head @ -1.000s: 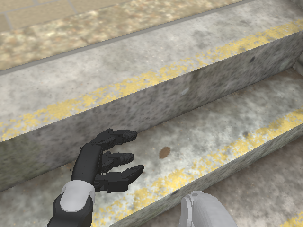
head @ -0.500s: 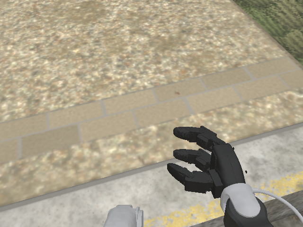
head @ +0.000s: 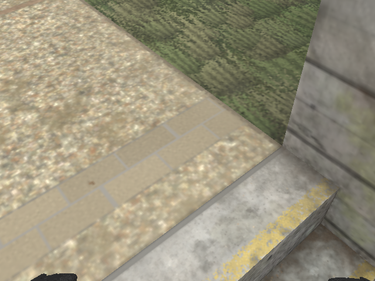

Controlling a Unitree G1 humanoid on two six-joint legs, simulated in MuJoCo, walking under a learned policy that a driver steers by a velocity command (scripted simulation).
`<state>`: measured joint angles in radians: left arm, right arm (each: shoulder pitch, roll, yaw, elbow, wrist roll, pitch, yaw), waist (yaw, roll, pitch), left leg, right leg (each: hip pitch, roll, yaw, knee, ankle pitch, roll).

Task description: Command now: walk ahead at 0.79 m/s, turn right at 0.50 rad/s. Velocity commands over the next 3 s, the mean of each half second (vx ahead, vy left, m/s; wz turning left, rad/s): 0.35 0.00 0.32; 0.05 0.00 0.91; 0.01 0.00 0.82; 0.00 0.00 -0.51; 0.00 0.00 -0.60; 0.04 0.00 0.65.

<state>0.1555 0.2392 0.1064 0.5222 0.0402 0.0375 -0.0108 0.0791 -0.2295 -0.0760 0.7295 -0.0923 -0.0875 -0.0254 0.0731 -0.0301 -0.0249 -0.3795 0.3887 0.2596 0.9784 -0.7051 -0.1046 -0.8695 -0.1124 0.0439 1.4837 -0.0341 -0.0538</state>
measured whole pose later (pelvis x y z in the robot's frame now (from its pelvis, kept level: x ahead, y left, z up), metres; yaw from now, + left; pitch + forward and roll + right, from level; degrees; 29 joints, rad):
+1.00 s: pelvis -0.09 -0.21 -0.14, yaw +38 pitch +1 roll -3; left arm 0.05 0.23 0.07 0.66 0.04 -0.07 0.08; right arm 0.37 -0.21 -0.11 0.80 -0.05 -0.08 0.16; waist -0.02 0.04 -0.07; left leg -0.30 0.05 0.02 0.67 -0.37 0.06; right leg -0.40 -0.23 -0.44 0.63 -0.24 -0.02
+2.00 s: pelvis -0.10 -0.16 -0.13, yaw +41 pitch +5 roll +1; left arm 0.13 0.28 0.09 0.66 0.03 -0.09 -0.02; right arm 0.18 -0.24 -0.02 0.57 -0.05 -0.09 -0.03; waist -0.04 -0.02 -0.09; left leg -0.36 -0.05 0.07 0.57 -0.31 0.08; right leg -0.61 0.11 0.18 1.30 -0.50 0.04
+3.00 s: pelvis -0.08 -0.11 -0.14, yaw +47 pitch +5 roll -1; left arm 0.05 0.26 0.06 0.68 0.06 -0.06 -0.01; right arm 0.37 -0.23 -0.06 0.81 -0.05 -0.06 0.08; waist -0.06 -0.03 -0.14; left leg -0.34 -0.05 -0.04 0.62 -0.37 0.07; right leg -0.66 -0.06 0.00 1.63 -0.44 -0.05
